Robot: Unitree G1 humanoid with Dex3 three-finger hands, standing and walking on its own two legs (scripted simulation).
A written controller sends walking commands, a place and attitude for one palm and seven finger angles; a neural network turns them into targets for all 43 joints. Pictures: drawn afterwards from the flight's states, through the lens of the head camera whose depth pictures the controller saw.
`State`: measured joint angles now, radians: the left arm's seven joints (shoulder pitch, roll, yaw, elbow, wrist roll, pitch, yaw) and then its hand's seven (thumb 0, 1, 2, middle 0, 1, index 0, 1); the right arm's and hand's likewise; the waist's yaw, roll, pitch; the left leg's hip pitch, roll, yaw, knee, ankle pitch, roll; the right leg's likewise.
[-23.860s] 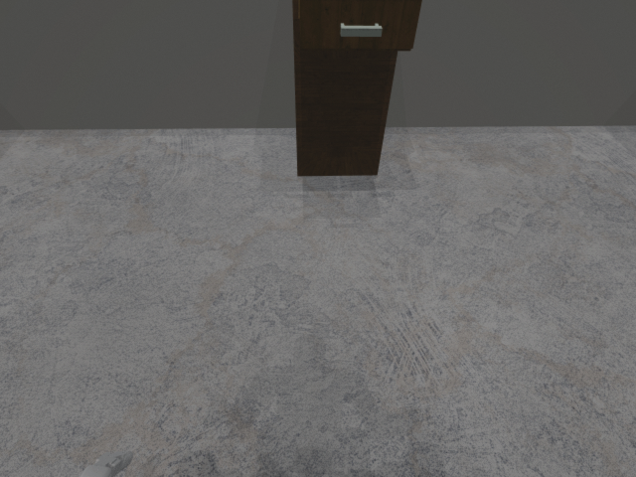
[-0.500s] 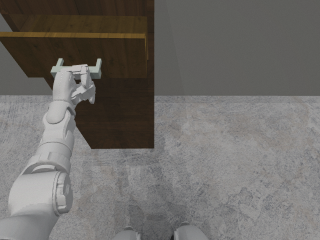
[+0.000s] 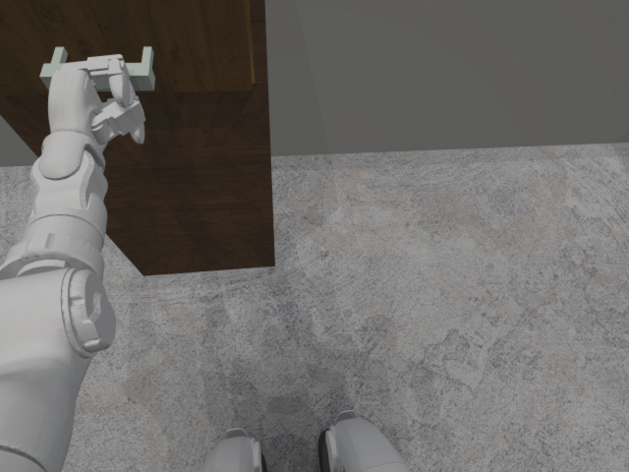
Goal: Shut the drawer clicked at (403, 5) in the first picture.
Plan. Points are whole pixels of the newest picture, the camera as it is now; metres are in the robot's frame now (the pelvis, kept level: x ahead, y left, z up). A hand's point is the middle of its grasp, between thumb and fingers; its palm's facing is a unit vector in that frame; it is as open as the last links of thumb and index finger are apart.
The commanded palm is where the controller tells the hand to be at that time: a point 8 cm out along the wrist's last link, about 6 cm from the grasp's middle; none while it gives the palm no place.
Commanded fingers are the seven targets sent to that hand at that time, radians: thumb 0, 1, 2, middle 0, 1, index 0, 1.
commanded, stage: push the drawer shut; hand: left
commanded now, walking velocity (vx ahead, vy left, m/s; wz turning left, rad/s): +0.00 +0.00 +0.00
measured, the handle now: (102, 65) +0.62 +0.20 +0.10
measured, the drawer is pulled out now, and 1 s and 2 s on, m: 0.02 0.00 0.00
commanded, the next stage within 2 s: pull the fist back off the drawer in 0.52 s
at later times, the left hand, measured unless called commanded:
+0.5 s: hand (128, 92) +0.57 +0.16 +0.10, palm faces -0.01 -1.00 -0.03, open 3.1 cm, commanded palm +0.59 +0.19 +0.10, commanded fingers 0.00 0.90 0.90 -1.40 -1.60 -1.40 -1.60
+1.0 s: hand (131, 92) +0.56 +0.16 +0.10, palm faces -0.01 -1.00 -0.02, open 3.1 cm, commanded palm +0.56 +0.19 +0.10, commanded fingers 0.00 0.90 0.90 -1.40 -1.60 -1.40 -1.60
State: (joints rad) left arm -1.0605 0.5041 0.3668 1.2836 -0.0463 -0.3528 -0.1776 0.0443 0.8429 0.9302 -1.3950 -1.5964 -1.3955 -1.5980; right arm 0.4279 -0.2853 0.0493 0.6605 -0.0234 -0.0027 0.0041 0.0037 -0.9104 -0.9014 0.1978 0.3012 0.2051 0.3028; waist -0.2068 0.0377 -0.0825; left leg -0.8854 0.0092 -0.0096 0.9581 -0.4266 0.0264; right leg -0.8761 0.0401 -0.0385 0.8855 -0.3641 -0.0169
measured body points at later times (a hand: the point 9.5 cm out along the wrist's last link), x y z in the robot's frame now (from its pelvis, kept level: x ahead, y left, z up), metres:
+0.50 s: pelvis +0.00 +0.01 -0.01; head +0.15 +0.04 +0.42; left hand +0.56 +0.22 +0.11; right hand -0.05 -0.25 -0.11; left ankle +0.01 +0.10 -0.68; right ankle +0.03 -0.11 -0.68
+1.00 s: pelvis -0.02 +0.01 -0.01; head +0.14 +0.04 +0.41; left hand +0.56 +0.21 +0.11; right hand -0.08 -0.24 -0.11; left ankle +0.01 +0.10 -0.68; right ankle +0.03 -0.11 -0.68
